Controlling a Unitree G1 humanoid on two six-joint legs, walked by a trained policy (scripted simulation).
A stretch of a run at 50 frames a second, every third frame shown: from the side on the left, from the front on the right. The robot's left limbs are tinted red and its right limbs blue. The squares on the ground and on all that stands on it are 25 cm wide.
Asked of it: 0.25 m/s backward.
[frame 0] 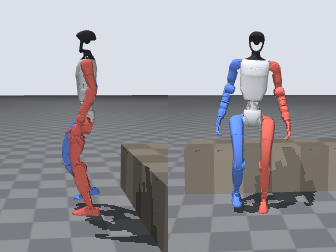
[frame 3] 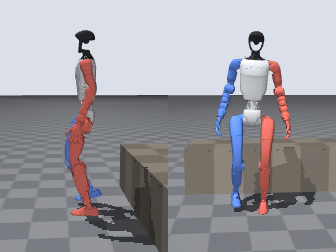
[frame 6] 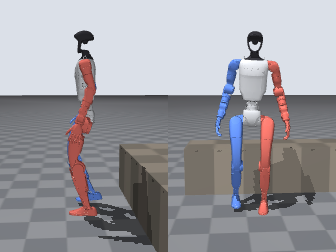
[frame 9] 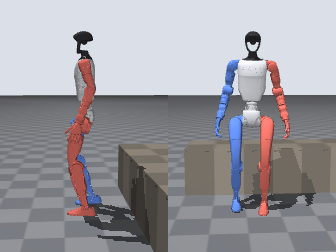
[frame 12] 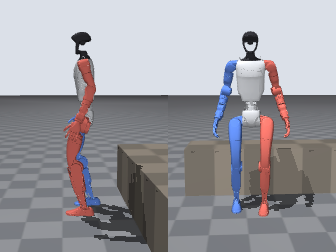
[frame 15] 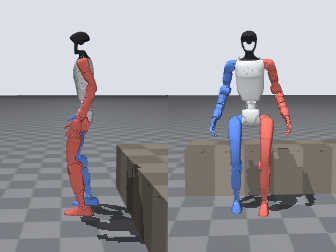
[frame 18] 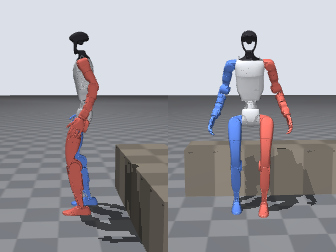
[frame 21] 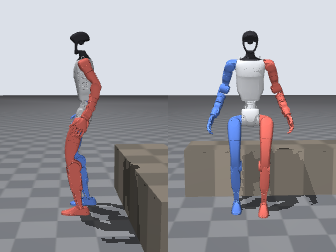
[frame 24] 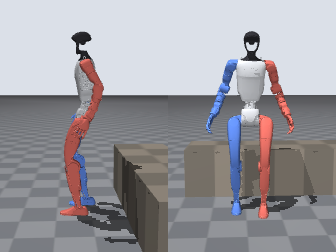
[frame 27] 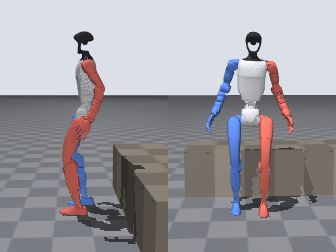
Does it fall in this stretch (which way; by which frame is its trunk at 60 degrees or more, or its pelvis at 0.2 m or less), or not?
no
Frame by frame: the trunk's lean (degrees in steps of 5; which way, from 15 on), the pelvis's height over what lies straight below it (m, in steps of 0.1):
0: 5, 0.8
3: 5, 0.8
6: 5, 0.8
9: 5, 0.8
12: 5, 0.8
15: 5, 0.8
18: 5, 0.8
21: 5, 0.8
24: 5, 0.8
27: 5, 0.8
